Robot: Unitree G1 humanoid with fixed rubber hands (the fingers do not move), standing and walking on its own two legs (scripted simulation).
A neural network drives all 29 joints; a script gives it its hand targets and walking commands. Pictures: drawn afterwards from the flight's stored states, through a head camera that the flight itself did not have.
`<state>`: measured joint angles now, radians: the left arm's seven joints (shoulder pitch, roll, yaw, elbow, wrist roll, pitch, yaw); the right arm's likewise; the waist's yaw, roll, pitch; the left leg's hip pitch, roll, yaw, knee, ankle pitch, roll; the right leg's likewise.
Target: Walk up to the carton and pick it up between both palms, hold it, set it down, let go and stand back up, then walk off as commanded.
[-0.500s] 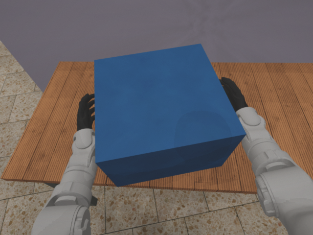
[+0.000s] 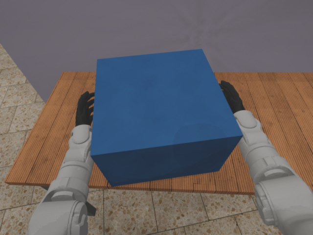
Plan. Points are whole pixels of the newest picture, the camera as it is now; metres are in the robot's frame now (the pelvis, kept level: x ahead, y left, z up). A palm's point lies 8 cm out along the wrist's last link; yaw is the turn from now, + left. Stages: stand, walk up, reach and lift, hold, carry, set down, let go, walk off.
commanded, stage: reach and lift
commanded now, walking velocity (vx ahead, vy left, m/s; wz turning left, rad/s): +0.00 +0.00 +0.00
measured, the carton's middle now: (158, 115) +0.42 +0.06 +0.04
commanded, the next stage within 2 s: none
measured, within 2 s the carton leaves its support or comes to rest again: neither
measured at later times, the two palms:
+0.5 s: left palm (84, 112) +0.36 +0.23 +0.11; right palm (249, 108) +0.41 -0.16 +0.11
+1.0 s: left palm (82, 104) +0.35 +0.23 +0.15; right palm (262, 108) +0.39 -0.17 +0.15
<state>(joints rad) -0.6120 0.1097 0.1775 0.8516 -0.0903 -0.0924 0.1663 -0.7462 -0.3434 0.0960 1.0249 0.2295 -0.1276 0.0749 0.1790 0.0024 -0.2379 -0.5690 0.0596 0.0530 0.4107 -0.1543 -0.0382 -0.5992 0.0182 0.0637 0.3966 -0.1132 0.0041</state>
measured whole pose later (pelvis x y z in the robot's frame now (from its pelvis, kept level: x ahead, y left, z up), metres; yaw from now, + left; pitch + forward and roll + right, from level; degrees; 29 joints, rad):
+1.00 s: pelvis -0.02 +0.00 +0.01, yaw +0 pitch +6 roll +0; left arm -0.65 0.19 0.17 0.68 -0.09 0.29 0.10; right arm -0.69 -0.28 0.00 0.73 0.23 0.27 -0.02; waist 0.07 0.00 -0.18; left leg -0.33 0.06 0.05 0.35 -0.13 -0.04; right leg -0.36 0.02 0.06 0.35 -0.10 0.01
